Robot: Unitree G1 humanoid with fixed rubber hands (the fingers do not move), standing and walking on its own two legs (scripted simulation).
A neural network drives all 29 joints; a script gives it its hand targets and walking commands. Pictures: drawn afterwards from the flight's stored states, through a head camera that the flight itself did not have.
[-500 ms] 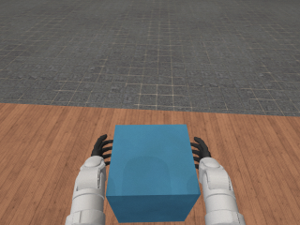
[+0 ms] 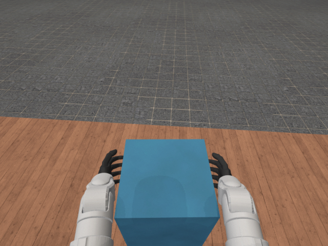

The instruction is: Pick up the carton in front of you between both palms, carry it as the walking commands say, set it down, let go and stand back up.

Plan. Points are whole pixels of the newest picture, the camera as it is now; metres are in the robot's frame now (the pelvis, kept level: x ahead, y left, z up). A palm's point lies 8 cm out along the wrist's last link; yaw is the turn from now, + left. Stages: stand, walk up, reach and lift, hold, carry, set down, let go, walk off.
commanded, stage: reach and lift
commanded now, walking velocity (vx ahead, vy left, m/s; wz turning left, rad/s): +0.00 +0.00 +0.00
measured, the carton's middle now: (165, 195) +0.29 +0.00 -0.05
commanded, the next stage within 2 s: hold in 0.16 s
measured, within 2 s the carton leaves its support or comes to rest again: neither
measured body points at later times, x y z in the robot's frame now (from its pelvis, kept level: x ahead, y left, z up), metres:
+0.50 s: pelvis -0.01 +0.00 +0.00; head -0.05 +0.00 +0.45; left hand +0.29 +0.15 +0.04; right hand +0.29 -0.15 +0.03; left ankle +0.01 +0.13 -0.74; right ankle +0.02 -0.13 -0.74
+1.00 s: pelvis +0.03 +0.02 -0.01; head -0.01 +0.02 +0.44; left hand +0.34 +0.17 +0.07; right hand +0.33 -0.13 +0.07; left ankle +0.01 +0.13 -0.74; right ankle +0.02 -0.11 -0.73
